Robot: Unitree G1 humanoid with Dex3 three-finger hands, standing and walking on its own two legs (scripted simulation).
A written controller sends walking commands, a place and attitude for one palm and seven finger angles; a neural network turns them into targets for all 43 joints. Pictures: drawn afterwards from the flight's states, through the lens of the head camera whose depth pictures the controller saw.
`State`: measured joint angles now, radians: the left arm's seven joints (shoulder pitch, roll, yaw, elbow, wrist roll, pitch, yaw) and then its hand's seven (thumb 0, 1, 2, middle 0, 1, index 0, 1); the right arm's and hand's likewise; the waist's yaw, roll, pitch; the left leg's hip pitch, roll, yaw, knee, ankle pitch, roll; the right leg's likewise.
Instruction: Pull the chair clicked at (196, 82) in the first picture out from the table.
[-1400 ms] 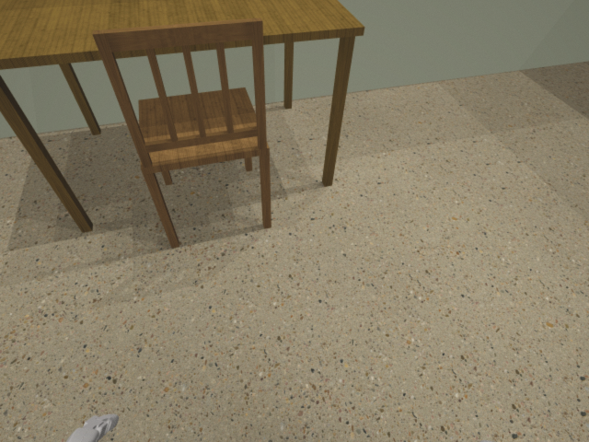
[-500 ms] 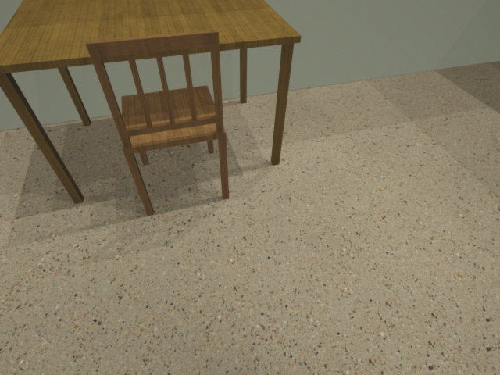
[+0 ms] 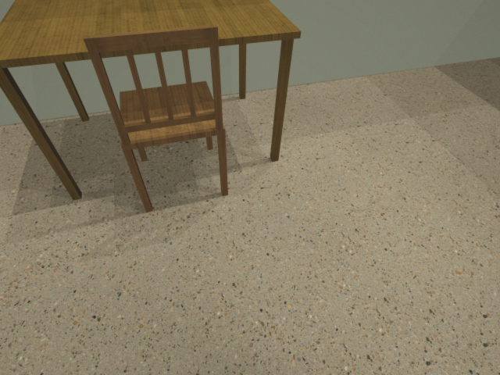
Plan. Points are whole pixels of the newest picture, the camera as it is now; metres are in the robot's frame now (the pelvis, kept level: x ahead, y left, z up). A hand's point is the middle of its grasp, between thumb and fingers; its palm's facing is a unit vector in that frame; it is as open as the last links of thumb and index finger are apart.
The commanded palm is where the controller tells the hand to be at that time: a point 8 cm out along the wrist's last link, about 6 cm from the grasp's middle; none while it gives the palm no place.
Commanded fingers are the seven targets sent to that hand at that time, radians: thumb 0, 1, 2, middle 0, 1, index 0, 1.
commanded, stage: look at it before walking up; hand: left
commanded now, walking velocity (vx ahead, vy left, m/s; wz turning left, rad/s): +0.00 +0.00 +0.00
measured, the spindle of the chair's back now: (164, 85) +1.05 +0.37 -0.10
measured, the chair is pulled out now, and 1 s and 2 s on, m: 0.00 0.00 0.00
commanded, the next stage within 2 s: walk to a spot facing it in 0.34 s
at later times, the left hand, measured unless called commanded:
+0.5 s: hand out of the picture +0.08 +0.25 -0.16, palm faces -0.02 -0.95 -0.33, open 7.4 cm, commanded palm none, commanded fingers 0.00 0.90 0.90 -0.20 -0.30 -0.20 -0.30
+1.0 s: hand out of the picture +0.15 +0.14 -0.19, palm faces -0.03 -0.98 -0.20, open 7.4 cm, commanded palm none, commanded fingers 0.00 0.90 0.90 -0.20 -0.30 -0.20 -0.30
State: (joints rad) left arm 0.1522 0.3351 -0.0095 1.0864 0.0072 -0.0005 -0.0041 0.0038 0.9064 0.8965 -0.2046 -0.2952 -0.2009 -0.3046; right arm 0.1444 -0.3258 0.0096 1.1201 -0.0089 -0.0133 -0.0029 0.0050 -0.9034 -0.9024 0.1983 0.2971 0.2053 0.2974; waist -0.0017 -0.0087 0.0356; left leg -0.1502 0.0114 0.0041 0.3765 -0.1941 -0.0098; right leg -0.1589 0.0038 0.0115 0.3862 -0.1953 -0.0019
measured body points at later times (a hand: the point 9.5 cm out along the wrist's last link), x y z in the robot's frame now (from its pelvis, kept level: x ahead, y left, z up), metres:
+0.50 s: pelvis +0.01 +0.00 +0.00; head +0.01 +0.00 +0.45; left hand +0.08 +0.30 -0.13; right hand +0.09 -0.29 -0.13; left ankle +0.01 +0.13 -0.75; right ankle +0.01 -0.12 -0.75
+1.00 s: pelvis +0.14 -0.04 -0.02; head +0.15 -0.05 +0.43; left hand +0.15 +0.19 -0.17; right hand +0.04 -0.26 -0.18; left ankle +0.05 +0.10 -0.67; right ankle +0.09 -0.10 -0.75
